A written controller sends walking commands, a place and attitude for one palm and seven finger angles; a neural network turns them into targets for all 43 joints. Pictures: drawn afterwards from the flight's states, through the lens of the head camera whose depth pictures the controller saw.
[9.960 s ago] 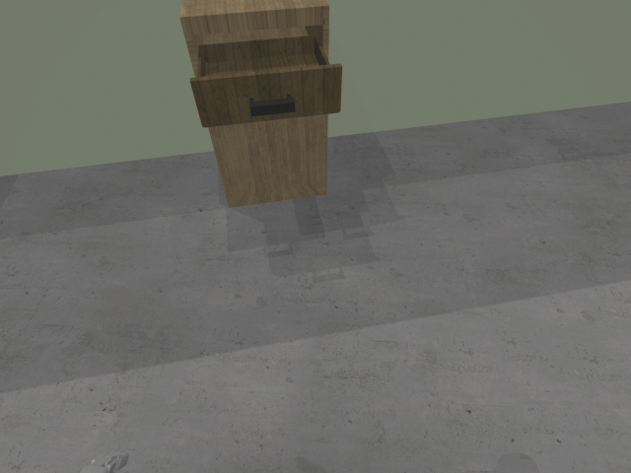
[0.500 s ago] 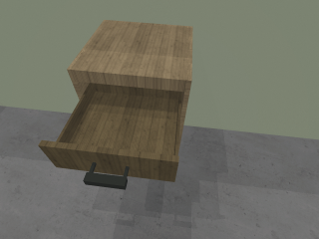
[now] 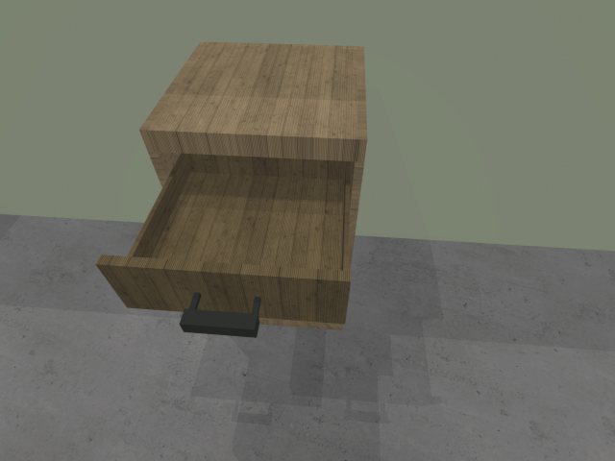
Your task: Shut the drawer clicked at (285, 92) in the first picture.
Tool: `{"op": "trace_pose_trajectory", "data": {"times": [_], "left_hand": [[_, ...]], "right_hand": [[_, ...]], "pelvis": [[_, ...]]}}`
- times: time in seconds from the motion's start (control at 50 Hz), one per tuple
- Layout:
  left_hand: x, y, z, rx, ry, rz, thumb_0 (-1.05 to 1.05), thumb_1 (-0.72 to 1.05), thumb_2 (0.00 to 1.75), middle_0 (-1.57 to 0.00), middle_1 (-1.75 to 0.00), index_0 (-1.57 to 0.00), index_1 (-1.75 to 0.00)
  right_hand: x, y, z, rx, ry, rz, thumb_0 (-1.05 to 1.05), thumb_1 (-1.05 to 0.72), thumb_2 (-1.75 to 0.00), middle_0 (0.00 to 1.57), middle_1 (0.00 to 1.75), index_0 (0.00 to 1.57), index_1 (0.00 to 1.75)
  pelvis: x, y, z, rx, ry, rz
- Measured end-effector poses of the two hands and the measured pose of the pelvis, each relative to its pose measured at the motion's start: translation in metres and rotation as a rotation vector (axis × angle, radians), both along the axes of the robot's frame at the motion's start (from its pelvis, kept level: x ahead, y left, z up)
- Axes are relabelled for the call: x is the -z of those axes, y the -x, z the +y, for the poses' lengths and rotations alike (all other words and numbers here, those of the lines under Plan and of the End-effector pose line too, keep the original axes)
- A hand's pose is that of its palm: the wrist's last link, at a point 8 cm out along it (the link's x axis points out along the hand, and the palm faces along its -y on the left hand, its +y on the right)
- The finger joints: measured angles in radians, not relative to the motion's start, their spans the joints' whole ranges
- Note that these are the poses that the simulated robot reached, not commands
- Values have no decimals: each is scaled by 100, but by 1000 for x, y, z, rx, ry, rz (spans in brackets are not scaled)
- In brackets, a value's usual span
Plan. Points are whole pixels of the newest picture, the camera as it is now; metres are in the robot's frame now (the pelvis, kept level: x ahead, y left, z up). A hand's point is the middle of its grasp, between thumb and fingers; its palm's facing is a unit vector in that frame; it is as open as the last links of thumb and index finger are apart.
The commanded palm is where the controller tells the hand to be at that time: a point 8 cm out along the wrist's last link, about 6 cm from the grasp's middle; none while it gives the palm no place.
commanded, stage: come to a stop and stand still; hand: left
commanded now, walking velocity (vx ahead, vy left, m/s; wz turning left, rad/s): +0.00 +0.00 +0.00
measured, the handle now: (223, 311) +0.36 +0.17 -0.08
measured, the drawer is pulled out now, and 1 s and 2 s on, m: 0.30 0.30 0.30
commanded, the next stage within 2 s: look again from close up in 0.10 s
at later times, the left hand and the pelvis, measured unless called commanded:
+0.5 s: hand out of the picture +0.00 +0.15 -0.17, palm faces +0.03 -0.98 -0.18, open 7.4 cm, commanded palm none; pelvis +0.01 -0.01 +0.01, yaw +0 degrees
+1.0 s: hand out of the picture +0.01 +0.14 -0.17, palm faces +0.04 -0.98 -0.19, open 7.4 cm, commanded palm none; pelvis +0.03 -0.03 +0.00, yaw +0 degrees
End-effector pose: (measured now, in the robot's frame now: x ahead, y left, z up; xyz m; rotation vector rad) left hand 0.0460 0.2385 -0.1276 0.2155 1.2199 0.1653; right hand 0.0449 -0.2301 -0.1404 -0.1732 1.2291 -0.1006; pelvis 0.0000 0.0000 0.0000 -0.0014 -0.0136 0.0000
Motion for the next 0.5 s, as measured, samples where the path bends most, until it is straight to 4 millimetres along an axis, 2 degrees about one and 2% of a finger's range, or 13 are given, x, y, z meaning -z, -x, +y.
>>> {"op": "trace_pose_trajectory", "data": {"times": [0.14, 0.24, 0.36, 0.5], "left_hand": [[5, 31, -9, -24, 29, 93, 0, 91, 90, -20, -30, -20, -30], [8, 49, -17, -45, 47, 163, 0, 91, 90, -20, -30, -20, -30], [11, 58, -27, -59, 64, 206, 0, 91, 90, -20, -30, -20, -30], [13, 52, -37, -66, 75, 194, 0, 91, 90, -20, -30, -20, -30]], "right_hand": [[0, 33, -2, 9, 3, 111, 1, -92, -90, 20, 30, 20, 30], [-1, 46, -2, 22, 5, 167, 1, -91, -90, 20, 30, 20, 30], [0, 46, 1, 34, 0, 185, 1, -91, -90, 20, 30, 20, 30], [2, 36, 5, 33, -12, 168, 1, -91, -90, 20, 30, 20, 30]], "pelvis": [[-3, 0, -1, -5, -5, 10], [-4, -5, -3, -4, -5, 8], [-5, -11, -6, -2, -5, -1], [-6, -15, -10, -2, -6, -10]]}}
